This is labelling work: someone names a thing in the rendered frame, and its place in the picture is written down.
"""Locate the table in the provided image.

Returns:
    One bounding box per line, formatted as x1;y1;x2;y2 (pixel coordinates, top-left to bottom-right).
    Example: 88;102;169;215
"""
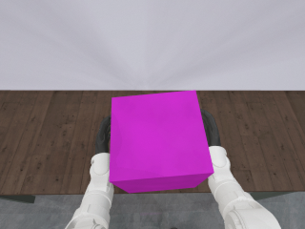
0;90;305;204

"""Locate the robot left forearm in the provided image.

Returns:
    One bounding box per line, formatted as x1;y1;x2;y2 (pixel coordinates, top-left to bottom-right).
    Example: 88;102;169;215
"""
65;153;114;229

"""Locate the robot left hand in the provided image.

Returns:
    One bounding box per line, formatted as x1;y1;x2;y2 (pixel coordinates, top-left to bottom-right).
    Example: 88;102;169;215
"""
95;115;112;155

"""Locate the robot right forearm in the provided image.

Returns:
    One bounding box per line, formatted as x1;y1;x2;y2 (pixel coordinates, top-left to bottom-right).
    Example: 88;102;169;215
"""
208;146;281;229

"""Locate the robot right upper arm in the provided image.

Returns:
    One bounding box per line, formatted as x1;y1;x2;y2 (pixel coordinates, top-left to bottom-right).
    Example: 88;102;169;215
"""
224;208;280;229

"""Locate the carton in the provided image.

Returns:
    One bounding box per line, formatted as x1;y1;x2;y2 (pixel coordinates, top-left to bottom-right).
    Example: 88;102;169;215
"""
109;90;214;194

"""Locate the robot right hand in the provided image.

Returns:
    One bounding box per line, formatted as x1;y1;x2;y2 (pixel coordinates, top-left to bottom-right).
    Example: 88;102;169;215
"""
200;109;221;147

